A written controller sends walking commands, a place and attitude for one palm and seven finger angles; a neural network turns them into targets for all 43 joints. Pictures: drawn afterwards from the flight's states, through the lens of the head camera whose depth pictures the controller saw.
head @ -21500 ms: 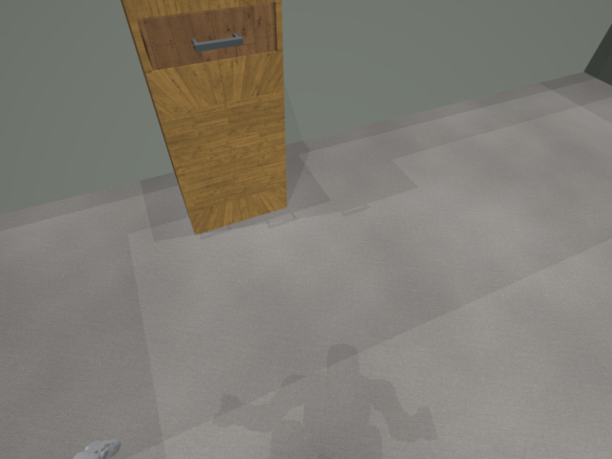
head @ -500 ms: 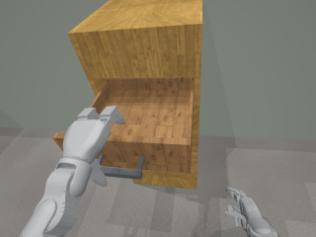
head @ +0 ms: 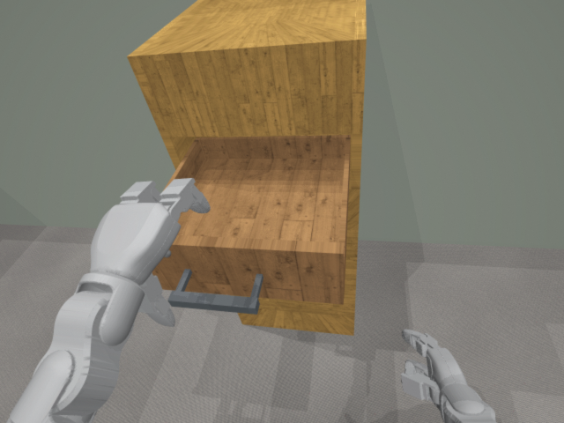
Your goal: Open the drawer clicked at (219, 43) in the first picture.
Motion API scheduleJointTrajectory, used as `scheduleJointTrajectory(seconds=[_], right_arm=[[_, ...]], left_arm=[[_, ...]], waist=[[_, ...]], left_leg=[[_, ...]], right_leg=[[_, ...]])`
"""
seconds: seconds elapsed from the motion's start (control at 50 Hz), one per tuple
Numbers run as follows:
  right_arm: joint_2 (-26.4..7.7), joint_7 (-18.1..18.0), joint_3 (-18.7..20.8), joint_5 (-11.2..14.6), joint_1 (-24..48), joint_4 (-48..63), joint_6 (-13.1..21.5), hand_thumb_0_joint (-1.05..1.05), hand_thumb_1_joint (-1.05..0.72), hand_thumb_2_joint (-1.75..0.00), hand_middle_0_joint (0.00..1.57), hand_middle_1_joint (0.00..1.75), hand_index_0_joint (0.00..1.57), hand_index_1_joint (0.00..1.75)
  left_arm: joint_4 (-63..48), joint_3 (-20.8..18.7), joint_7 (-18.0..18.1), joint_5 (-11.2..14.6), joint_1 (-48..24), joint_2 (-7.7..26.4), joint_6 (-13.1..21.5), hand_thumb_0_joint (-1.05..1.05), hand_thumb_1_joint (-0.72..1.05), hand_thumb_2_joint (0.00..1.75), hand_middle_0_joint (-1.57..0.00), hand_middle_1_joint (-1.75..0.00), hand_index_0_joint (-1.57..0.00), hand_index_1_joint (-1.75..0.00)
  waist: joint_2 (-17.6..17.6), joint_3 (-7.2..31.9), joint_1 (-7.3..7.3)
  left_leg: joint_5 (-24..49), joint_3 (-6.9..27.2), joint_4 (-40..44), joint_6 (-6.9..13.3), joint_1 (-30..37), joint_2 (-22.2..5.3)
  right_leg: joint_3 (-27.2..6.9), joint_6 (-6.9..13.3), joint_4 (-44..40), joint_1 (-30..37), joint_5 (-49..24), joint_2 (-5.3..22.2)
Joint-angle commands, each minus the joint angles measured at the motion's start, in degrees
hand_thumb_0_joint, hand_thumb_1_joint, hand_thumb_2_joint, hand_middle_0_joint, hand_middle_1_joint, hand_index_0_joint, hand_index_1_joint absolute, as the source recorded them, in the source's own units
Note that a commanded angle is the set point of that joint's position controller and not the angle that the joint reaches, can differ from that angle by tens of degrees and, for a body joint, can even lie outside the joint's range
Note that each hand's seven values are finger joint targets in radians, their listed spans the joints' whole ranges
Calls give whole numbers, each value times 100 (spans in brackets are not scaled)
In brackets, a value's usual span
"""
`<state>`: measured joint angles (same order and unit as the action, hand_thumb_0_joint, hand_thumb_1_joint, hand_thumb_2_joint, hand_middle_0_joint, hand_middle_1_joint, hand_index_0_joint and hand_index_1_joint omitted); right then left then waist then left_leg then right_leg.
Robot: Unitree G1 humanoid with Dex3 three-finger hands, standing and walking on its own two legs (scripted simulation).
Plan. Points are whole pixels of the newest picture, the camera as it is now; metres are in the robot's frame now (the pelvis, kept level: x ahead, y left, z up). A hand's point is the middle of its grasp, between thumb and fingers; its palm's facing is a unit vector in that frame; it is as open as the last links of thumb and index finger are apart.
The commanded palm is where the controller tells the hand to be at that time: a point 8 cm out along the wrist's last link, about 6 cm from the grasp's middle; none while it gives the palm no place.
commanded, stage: draw the hand back to the body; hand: left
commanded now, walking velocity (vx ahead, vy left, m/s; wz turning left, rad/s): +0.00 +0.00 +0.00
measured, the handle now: (217, 290) +0.30 +0.16 +0.03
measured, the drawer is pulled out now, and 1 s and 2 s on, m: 0.30 0.30 0.30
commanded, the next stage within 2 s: step back with the hand held close in 1.44 s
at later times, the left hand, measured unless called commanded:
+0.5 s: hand (129, 274) +0.22 +0.21 +0.17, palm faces +0.20 -0.45 -0.87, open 13.9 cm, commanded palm +0.17 +0.23 +0.22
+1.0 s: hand (92, 258) +0.22 +0.24 +0.21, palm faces +0.41 -0.83 -0.39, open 10.8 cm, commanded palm +0.16 +0.28 +0.22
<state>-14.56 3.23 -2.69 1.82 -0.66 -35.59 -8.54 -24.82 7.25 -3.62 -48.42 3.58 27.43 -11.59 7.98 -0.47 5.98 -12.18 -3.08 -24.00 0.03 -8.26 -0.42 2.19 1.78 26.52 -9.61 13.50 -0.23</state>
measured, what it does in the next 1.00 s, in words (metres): stands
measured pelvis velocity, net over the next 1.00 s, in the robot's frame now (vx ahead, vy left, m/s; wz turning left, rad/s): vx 0.03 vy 0.01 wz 0.02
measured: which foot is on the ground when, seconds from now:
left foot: down 0.00-1.00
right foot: down 0.00-1.00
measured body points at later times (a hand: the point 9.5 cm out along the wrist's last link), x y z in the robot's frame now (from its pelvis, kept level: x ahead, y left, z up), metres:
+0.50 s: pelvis +0.00 +0.01 +0.00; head +0.00 -0.04 +0.45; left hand +0.21 +0.23 +0.22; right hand +0.25 -0.18 -0.09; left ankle +0.01 +0.12 -0.74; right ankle +0.01 -0.10 -0.74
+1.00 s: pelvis +0.03 +0.01 +0.00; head +0.02 +0.00 +0.45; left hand +0.19 +0.28 +0.23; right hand +0.23 -0.20 -0.08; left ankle +0.01 +0.12 -0.74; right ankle +0.01 -0.09 -0.74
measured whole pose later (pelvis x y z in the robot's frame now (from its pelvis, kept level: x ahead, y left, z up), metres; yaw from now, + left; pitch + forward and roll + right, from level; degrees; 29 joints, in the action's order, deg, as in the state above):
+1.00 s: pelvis +0.03 +0.01 +0.00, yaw +1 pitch -4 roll -1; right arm -12.5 -3.9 -0.8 -0.2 -9.7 -36.9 6.3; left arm -35.1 -17.9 6.3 3.5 27.0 20.2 7.8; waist 3.0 -2.6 3.1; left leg -15.4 -2.0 -24.9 0.5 -5.4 -0.7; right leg 3.1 1.0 22.8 -4.2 14.5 -0.6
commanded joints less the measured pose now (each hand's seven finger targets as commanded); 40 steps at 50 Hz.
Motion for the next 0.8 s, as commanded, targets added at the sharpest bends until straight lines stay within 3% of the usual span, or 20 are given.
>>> scheduleJointTrajectory(seconds=[0.0,0.02,0.06,0.08,0.14,0.18,0.2,0.26,0.28,0.32,0.38,0.42,0.44,0.46,0.48,0.5,0.56,0.66,0.68,0.78], right_arm=[[-356,-9,102,61,1333,1090,379,0,-90,-90,20,30,20,30],[-373,-31,153,67,1257,1022,362,0,-90,-90,20,30,20,30],[-424,-68,165,51,1245,1117,387,0,-90,-90,20,30,20,30],[-461,-101,168,97,1298,1143,439,0,-90,-90,20,30,20,30],[-432,-113,140,27,1165,1113,430,0,-90,-90,20,30,20,30],[-497,-165,154,58,1197,1136,471,0,-90,-90,20,30,20,30],[-405,-146,93,9,1160,1158,490,0,-90,-90,20,30,20,30],[-473,-164,157,5,1087,1113,463,0,-90,-90,20,30,20,30],[-506,-182,166,62,1138,1132,506,0,-90,-90,20,30,20,30],[-445,-166,172,17,1071,1080,489,0,-90,-90,20,30,20,30],[-548,-203,165,75,1111,1207,513,0,-90,-90,20,30,20,30],[-504,-208,167,24,1032,1169,472,0,-90,-90,20,30,20,30],[41,-375,144,27,564,1576,1006,0,-90,-90,20,30,20,30],[-171,-494,122,-75,461,1303,1313,0,-90,-90,20,30,20,30],[-273,-620,121,-113,408,1146,1430,0,-90,-90,20,30,20,30],[-150,-674,81,-134,385,1181,1584,0,-90,-90,20,30,20,30],[-174,-776,127,-232,68,947,1834,0,-90,-90,20,30,20,30],[-213,-743,177,-236,29,887,1939,0,-90,-90,20,30,20,30],[-256,-752,201,-250,14,862,1968,0,-90,-90,20,30,20,30],[-310,-732,285,-232,-1,876,1970,0,-90,-90,20,30,20,30]], left_arm=[[-1066,-954,202,-57,-1199,945,-22,0,-50,30,-30,-120,-30,-120],[-1028,-899,181,-3,-1107,883,11,0,-50,30,-30,-120,-30,-120],[-1272,-921,140,17,-987,975,65,0,-50,30,-30,-120,-30,-120],[-1434,-1198,155,120,-1067,1231,110,0,-50,30,-30,-120,-30,-120],[-1255,-1016,140,11,-703,998,191,0,-50,30,-30,-120,-30,-120],[-1466,-1538,230,129,-809,1499,274,0,-50,30,-30,-120,-30,-120],[-1384,-1330,234,20,-692,1245,292,0,-50,30,-30,-120,-30,-120],[-1398,-1514,291,105,-375,1321,333,0,-50,30,-30,-120,-30,-120],[-1495,-1810,329,228,-390,1573,340,0,-50,30,-30,-120,-30,-120],[-1383,-1473,294,168,-126,1194,344,0,-50,30,-30,-120,-30,-120],[-1624,-1840,304,322,85,1545,324,0,-50,30,-30,-120,-30,-120],[-1540,-1663,283,231,381,1327,325,0,-50,30,-30,-120,-30,-120],[-2194,-1665,490,4357,53,-764,1185,0,-47,32,-30,-118,-30,-118],[-1563,-2173,701,4442,860,14,1541,0,-43,33,-29,-115,-29,-115],[-1672,-2712,833,4885,1350,263,1717,0,-40,34,-29,-113,-29,-113],[-2284,-2487,890,4955,873,10,1962,0,-36,36,-29,-111,-29,-111],[-2336,-2696,1107,5015,809,87,2248,0,-26,40,-28,-104,-28,-104],[-2100,-2491,1085,5086,1052,-238,2336,0,-8,48,-27,-93,-27,-93],[-2021,-2581,1094,5095,1185,-154,2339,0,-5,50,-27,-91,-27,-91],[-2274,-2855,1097,5145,1581,34,2342,0,13,57,-25,-80,-25,-80]], waist=[[-605,1055,98],[-704,902,-1],[-644,1065,42],[-582,1073,-6],[-651,922,47],[-529,1021,55],[-494,1167,129],[-586,986,112],[-496,1015,88],[-539,873,41],[-578,930,56],[-589,842,44],[-1721,502,-438],[-2025,408,-341],[-1944,304,-247],[-1155,579,-243],[-78,582,-243],[-216,151,-260],[-473,87,-252],[-465,566,-207]], left_leg=[[843,75,273,116,-128,133],[786,90,305,109,-104,107],[854,83,275,134,-12,125],[717,110,245,118,-31,67],[808,121,291,122,-47,109],[681,167,273,99,-102,52],[801,155,260,115,-69,127],[930,163,269,95,-63,102],[798,183,242,72,-121,52],[916,180,256,83,-73,84],[769,191,217,65,-126,28],[823,168,241,82,-104,60],[339,279,103,304,434,-63],[78,268,107,282,463,-173],[20,306,200,234,358,-190],[199,243,217,221,494,-92],[622,228,269,114,606,-85],[714,291,356,95,401,-120],[762,324,349,96,364,-142],[1345,309,195,82,469,-153]], right_leg=[[-288,-114,-453,561,-602,54],[-236,-135,-514,422,-529,41],[-235,-154,-489,505,-677,57],[-262,-145,-473,471,-573,35],[-151,-144,-499,391,-568,57],[-210,-129,-454,497,-540,46],[-179,-115,-427,535,-536,74],[-130,-132,-451,462,-775,69],[-173,-120,-421,484,-682,47],[-86,-123,-450,343,-702,43],[-126,-142,-421,403,-675,47],[-70,-155,-455,335,-632,58],[58,-100,-605,130,-497,-42],[19,-129,-663,-7,-155,-9],[-10,-136,-796,31,-25,51],[-39,-124,-839,148,-125,132],[-30,-61,-761,323,-580,177],[-11,-49,-803,364,-645,163],[6,-41,-805,396,-701,144],[2,-41,-636,673,-1363,153]])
